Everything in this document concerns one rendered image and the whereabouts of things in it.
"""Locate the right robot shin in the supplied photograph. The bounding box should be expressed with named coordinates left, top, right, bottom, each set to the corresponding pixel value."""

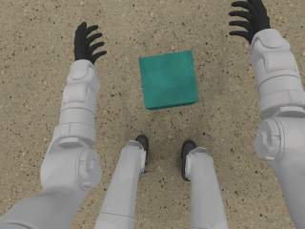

left=185, top=147, right=214, bottom=172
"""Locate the robot left hand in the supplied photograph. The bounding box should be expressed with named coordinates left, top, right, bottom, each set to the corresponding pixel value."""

left=73, top=21, right=107, bottom=65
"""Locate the carton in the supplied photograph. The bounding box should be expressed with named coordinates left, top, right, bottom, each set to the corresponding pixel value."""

left=138, top=50, right=199, bottom=111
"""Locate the robot right thigh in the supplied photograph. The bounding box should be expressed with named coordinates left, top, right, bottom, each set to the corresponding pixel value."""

left=185, top=152, right=229, bottom=229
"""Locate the robot right hand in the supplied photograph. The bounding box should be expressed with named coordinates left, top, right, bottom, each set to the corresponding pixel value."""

left=229, top=0, right=271, bottom=46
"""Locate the right robot upper arm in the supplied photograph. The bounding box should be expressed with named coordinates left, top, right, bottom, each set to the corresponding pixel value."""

left=254, top=116, right=305, bottom=229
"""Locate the left robot upper arm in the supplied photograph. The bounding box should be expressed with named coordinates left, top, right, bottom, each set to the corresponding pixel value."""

left=0, top=146, right=102, bottom=229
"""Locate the robot right forearm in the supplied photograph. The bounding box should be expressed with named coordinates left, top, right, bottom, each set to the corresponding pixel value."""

left=250, top=29, right=305, bottom=120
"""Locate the robot left forearm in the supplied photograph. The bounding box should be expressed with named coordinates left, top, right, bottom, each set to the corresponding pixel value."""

left=40, top=59, right=101, bottom=184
